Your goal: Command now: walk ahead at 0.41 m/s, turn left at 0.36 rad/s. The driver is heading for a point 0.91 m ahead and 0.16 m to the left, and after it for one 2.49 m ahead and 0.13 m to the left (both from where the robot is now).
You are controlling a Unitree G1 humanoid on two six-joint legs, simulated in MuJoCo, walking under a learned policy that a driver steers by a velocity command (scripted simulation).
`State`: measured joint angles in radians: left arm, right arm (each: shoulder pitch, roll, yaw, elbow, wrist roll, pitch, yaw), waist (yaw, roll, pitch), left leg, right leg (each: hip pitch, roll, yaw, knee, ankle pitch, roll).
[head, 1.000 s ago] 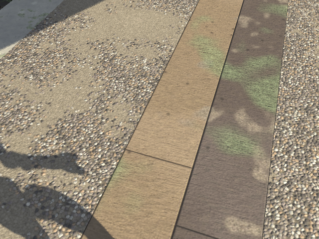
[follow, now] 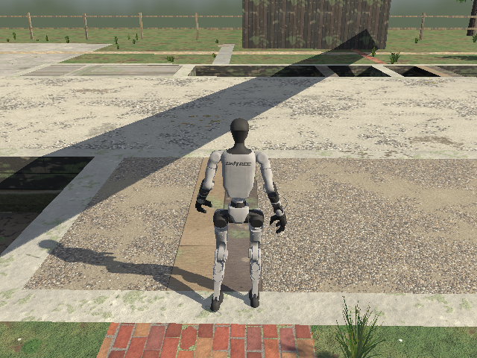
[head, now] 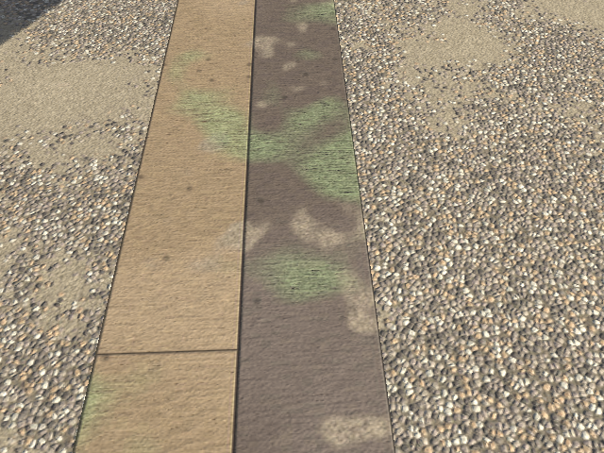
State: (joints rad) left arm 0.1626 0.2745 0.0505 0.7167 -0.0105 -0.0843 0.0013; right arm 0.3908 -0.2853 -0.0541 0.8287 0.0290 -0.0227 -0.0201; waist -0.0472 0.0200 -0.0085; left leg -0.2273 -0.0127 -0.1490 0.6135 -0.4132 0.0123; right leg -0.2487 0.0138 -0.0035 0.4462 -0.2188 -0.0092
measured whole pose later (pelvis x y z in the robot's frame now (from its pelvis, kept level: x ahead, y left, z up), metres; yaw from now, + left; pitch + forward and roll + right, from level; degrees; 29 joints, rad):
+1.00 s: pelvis +0.49 +0.13 -0.02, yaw +16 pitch +2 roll +1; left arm 0.14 0.29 0.03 0.66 0.01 -0.09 -0.05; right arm 0.24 -0.31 -0.04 0.75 -0.01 -0.03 -0.01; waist -0.02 -0.01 0.06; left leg -0.27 -0.10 -0.03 1.05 -0.54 0.00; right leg -0.51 0.05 0.00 0.54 -0.08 -0.07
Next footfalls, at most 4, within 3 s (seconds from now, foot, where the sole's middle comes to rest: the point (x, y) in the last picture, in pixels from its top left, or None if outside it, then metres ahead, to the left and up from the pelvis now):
0.44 left None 0.34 0.17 -0.78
0.92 right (268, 384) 0.68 0.09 -0.78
1.36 left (170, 410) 0.62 0.32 -0.78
1.82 right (282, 429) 0.57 0.06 -0.78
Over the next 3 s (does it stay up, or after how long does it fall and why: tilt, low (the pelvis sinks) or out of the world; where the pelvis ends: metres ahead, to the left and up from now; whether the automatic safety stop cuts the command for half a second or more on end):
stays up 0.89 0.05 0.00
